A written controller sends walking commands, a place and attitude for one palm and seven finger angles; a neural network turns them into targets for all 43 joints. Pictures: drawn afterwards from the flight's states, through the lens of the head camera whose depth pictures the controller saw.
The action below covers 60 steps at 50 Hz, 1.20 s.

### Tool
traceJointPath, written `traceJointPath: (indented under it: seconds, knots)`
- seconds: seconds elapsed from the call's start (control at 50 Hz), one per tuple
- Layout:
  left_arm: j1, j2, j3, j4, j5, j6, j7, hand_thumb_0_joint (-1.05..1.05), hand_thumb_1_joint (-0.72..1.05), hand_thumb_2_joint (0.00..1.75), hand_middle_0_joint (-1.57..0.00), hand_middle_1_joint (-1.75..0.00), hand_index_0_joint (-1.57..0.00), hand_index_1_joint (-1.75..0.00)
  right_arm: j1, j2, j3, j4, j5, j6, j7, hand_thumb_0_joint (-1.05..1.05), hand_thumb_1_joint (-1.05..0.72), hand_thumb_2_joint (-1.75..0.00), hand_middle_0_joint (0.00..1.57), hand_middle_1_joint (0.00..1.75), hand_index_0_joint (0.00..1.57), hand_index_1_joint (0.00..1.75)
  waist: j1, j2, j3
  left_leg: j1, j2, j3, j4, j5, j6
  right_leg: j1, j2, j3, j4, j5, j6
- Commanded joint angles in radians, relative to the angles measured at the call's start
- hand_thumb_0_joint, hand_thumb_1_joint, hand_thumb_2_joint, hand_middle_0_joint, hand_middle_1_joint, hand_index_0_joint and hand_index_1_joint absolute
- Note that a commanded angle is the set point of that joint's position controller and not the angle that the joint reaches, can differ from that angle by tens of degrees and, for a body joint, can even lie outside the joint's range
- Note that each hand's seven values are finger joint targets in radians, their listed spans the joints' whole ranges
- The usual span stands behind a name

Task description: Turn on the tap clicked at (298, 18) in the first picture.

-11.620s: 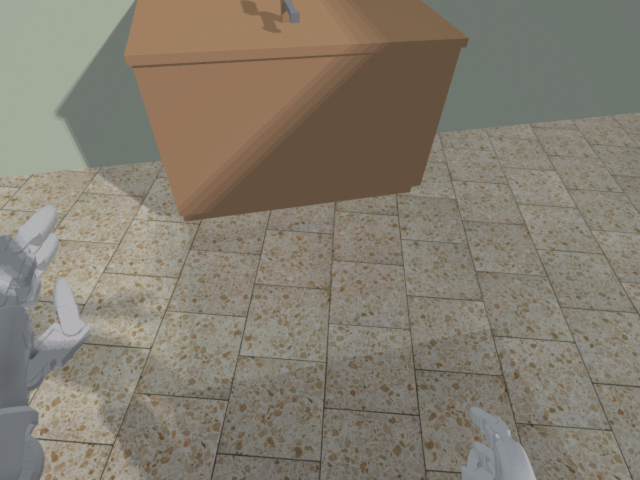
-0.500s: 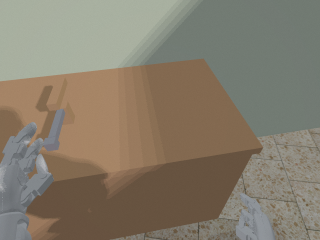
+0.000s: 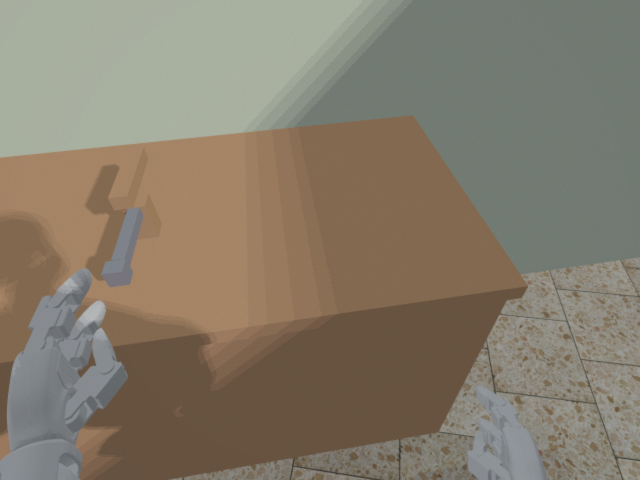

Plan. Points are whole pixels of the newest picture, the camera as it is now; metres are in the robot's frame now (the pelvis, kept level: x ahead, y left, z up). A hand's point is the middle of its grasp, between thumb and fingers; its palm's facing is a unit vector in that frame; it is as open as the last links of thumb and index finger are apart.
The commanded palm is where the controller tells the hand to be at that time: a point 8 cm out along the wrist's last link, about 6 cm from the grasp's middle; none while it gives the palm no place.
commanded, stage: turn the palm inward beside the body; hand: left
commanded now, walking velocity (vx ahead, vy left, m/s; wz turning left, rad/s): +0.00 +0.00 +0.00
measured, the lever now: (117, 273) +0.34 +0.34 +0.07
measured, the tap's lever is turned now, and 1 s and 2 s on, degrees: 0 0 0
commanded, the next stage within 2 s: reach beside the lever's end, fingers flat in 0.48 s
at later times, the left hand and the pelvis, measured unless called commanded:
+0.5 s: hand (127, 348) +0.20 +0.22 +0.14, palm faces +0.45 -0.88 -0.13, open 7.4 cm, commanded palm +0.15 +0.27 +0.15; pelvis +0.02 +0.00 +0.00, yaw +0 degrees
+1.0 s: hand (123, 339) +0.22 +0.24 +0.12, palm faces +0.49 -0.86 -0.14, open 7.4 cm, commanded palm +0.17 +0.30 +0.13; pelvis +0.00 -0.01 +0.00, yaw +0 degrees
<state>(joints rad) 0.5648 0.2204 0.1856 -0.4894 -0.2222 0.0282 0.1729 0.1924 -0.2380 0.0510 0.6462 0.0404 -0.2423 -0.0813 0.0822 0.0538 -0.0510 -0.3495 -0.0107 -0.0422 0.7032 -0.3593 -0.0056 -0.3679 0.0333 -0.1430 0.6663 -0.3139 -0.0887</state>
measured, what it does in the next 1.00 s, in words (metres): stands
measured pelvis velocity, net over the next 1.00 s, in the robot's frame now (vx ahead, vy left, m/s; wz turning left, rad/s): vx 0.00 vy -0.01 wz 0.00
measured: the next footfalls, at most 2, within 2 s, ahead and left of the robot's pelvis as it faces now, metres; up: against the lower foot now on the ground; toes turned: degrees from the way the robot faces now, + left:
none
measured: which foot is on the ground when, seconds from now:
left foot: down 0.00-1.00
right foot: down 0.00-1.00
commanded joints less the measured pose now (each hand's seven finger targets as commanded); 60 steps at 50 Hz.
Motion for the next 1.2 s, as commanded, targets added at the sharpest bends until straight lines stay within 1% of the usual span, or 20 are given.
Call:
traceJointPath:
  seconds: [0.0,0.04,0.06,0.12,0.16,0.2,0.24,0.26,0.42,0.46,0.52,0.72,0.76,0.88,0.96,0.98,1.04,1.06,1.12,1.18]
  knots:
    - [-0.091,0.133,0.105,-0.222,0.004,-0.078,0.021,0.0,0.9,0.9,-0.2,-0.3,-0.2,-0.3,-0.157,-0.102,-0.045,-0.169,0.003,-0.071,-0.013,0.0,-0.9,-0.9,0.2,0.3,0.2,0.3,-0.009,-0.028,-0.039,-0.048,-0.002,-0.01,-0.095,0.065,0.039,0.045,-0.081,0.154,-0.196,-0.099,0.077]
    - [-0.083,0.133,0.11,-0.217,-0.008,-0.072,0.014,0.0,0.9,0.9,-0.2,-0.3,-0.2,-0.3,-0.152,-0.108,-0.046,-0.17,0.002,-0.073,-0.015,0.0,-0.9,-0.9,0.2,0.3,0.2,0.3,-0.007,-0.042,-0.057,-0.044,-0.003,-0.01,-0.094,0.095,0.041,0.061,-0.078,0.15,-0.186,-0.044,0.078]
    - [-0.082,0.139,0.117,-0.216,-0.007,-0.062,0.009,0.0,0.9,0.9,-0.2,-0.3,-0.2,-0.3,-0.154,-0.107,-0.044,-0.167,0.005,-0.073,-0.016,0.0,-0.9,-0.9,0.2,0.3,0.2,0.3,-0.005,-0.014,-0.06,-0.037,-0.002,-0.009,-0.097,0.107,0.041,0.069,-0.078,0.146,-0.183,-0.022,0.076]
    - [-0.067,0.121,0.1,-0.222,-0.013,-0.054,-0.004,0.0,0.9,0.9,-0.2,-0.3,-0.2,-0.3,-0.137,-0.11,-0.048,-0.169,0.003,-0.071,-0.016,0.0,-0.9,-0.9,0.2,0.3,0.2,0.3,-0.007,-0.045,-0.094,-0.025,-0.003,-0.006,-0.095,0.167,0.04,0.096,-0.075,0.136,-0.158,0.084,0.079]
    - [-0.069,0.135,0.117,-0.22,-0.01,-0.046,-0.007,0.0,0.9,0.9,-0.2,-0.3,-0.2,-0.3,-0.135,-0.109,-0.043,-0.17,0.005,-0.07,-0.017,0.0,-0.9,-0.9,0.2,0.3,0.2,0.3,-0.001,-0.013,-0.082,-0.021,-0.003,-0.007,-0.101,0.178,0.039,0.097,-0.074,0.132,-0.155,0.108,0.075]
    - [-0.059,0.121,0.11,-0.212,-0.012,-0.046,-0.009,0.0,0.9,0.9,-0.2,-0.3,-0.2,-0.3,-0.127,-0.109,-0.047,-0.172,0.003,-0.068,-0.017,0.0,-0.9,-0.9,0.2,0.3,0.2,0.3,-0.003,-0.049,-0.089,-0.016,-0.002,-0.004,-0.101,0.196,0.04,0.101,-0.07,0.125,-0.149,0.138,0.078]
    - [-0.072,0.122,0.113,-0.218,-0.016,-0.047,-0.009,0.0,0.9,0.9,-0.2,-0.3,-0.2,-0.3,-0.123,-0.111,-0.048,-0.173,0.003,-0.066,-0.017,0.0,-0.9,-0.9,0.2,0.3,0.2,0.3,-0.004,-0.049,-0.092,-0.015,-0.002,-0.004,-0.101,0.201,0.039,0.104,-0.07,0.125,-0.148,0.148,0.079]
    - [-0.078,0.143,0.13,-0.231,-0.006,-0.051,-0.005,0.0,0.9,0.9,-0.2,-0.3,-0.2,-0.3,-0.126,-0.108,-0.046,-0.173,0.005,-0.067,-0.016,0.0,-0.9,-0.9,0.2,0.3,0.2,0.3,0.0,-0.01,-0.086,-0.005,-0.003,-0.003,-0.105,0.206,0.037,0.102,-0.069,0.122,-0.145,0.153,0.074]
    - [-0.072,0.114,0.111,-0.214,-0.007,-0.059,-0.001,0.0,0.9,0.9,-0.2,-0.3,-0.2,-0.3,-0.119,-0.109,-0.048,-0.177,0.0,-0.062,-0.013,0.0,-0.9,-0.9,0.2,0.3,0.2,0.3,-0.002,-0.053,-0.096,-0.002,-0.004,-0.003,-0.108,0.213,0.036,0.108,-0.065,0.117,-0.142,0.172,0.076]
    - [-0.075,0.123,0.117,-0.218,-0.003,-0.054,-0.005,0.0,0.9,0.9,-0.2,-0.3,-0.2,-0.3,-0.126,-0.109,-0.046,-0.176,0.004,-0.062,-0.014,0.0,-0.9,-0.9,0.2,0.3,0.2,0.3,0.0,-0.017,-0.086,0.007,-0.003,-0.003,-0.113,0.225,0.034,0.111,-0.065,0.115,-0.141,0.187,0.071]
    - [-0.064,0.107,0.102,-0.21,-0.007,-0.049,-0.009,0.0,0.9,0.9,-0.2,-0.3,-0.2,-0.3,-0.12,-0.108,-0.048,-0.176,0.002,-0.056,-0.014,0.0,-0.9,-0.9,0.2,0.3,0.2,0.3,-0.001,-0.044,-0.091,0.004,-0.004,-0.001,-0.113,0.229,0.034,0.118,-0.065,0.117,-0.144,0.196,0.073]
    - [-0.144,0.133,0.138,-0.123,-0.003,-0.075,0.006,0.0,0.9,0.9,-0.2,-0.3,-0.2,-0.3,-0.134,-0.105,-0.05,-0.157,0.0,-0.046,-0.021,0.0,-0.9,-0.9,0.2,0.3,0.2,0.3,-0.01,-0.062,-0.052,-0.024,-0.009,0.0,-0.112,0.146,0.038,0.091,-0.071,0.151,-0.183,0.069,0.08]
    - [-0.201,0.18,0.179,-0.104,-0.005,-0.086,0.006,0.0,0.9,0.9,-0.2,-0.3,-0.2,-0.3,-0.137,-0.106,-0.049,-0.144,0.004,-0.043,-0.025,0.0,-0.9,-0.9,0.2,0.3,0.2,0.3,-0.018,-0.035,-0.049,-0.033,-0.011,0.002,-0.107,0.123,0.039,0.089,-0.077,0.175,-0.202,0.024,0.081]
    - [-0.286,0.169,0.161,-0.036,-0.01,-0.109,-0.005,0.0,0.9,0.9,-0.2,-0.3,-0.2,-0.3,-0.161,-0.1,-0.049,-0.128,0.006,-0.049,-0.026,0.0,-0.9,-0.9,0.2,0.3,0.2,0.3,-0.025,-0.003,-0.053,-0.044,-0.013,0.002,-0.104,0.084,0.036,0.09,-0.092,0.206,-0.229,-0.07,0.08]
    - [-0.312,0.206,0.198,0.038,-0.017,-0.103,-0.012,0.0,0.9,0.9,-0.2,-0.3,-0.2,-0.3,-0.167,-0.106,-0.054,-0.115,0.008,-0.045,-0.029,0.0,-0.9,-0.9,0.2,0.3,0.2,0.3,-0.024,-0.039,-0.061,-0.067,-0.011,0.002,-0.1,0.077,0.036,0.104,-0.099,0.226,-0.243,-0.093,0.086]
    - [-0.327,0.205,0.202,0.047,-0.021,-0.102,-0.011,0.0,0.9,0.9,-0.2,-0.3,-0.2,-0.3,-0.166,-0.105,-0.054,-0.116,0.007,-0.043,-0.03,0.0,-0.9,-0.9,0.2,0.3,0.2,0.3,-0.026,-0.069,-0.076,-0.073,-0.011,0.002,-0.102,0.086,0.035,0.117,-0.101,0.228,-0.237,-0.078,0.09]
    - [-0.296,0.213,0.224,0.065,-0.025,-0.103,-0.014,0.0,0.9,0.9,-0.2,-0.29,-0.2,-0.29,-0.152,-0.109,-0.061,-0.117,0.005,-0.038,-0.028,0.0,-0.9,-0.9,0.2,0.3,0.2,0.3,-0.015,-0.061,-0.118,-0.062,-0.012,0.007,-0.102,0.137,0.034,0.145,-0.096,0.213,-0.208,0.029,0.089]
    - [-0.282,0.228,0.25,0.063,-0.024,-0.105,-0.014,0.0,0.9,0.9,-0.2,-0.29,-0.2,-0.29,-0.156,-0.107,-0.062,-0.118,0.007,-0.037,-0.025,0.0,-0.9,-0.9,0.2,0.3,0.2,0.3,-0.005,-0.009,-0.129,-0.051,-0.012,0.01,-0.106,0.16,0.033,0.154,-0.092,0.204,-0.194,0.076,0.084]
    - [-0.281,0.198,0.228,0.077,-0.027,-0.128,-0.022,0.0,0.9,0.9,-0.19,-0.28,-0.19,-0.28,-0.127,-0.112,-0.06,-0.121,0.004,-0.039,-0.022,0.0,-0.9,-0.9,0.2,0.3,0.2,0.3,-0.016,-0.039,-0.122,-0.042,-0.013,0.009,-0.118,0.193,0.034,0.143,-0.072,0.161,-0.163,0.154,0.079]
    - [-0.291,0.212,0.251,0.101,-0.03,-0.151,-0.027,0.0,0.9,0.9,-0.19,-0.27,-0.19,-0.27,-0.117,-0.116,-0.064,-0.112,0.004,-0.039,-0.022,0.0,-0.9,-0.9,0.2,0.3,0.2,0.3,-0.022,-0.037,-0.126,-0.037,-0.012,0.008,-0.12,0.215,0.034,0.141,-0.065,0.147,-0.146,0.198,0.076]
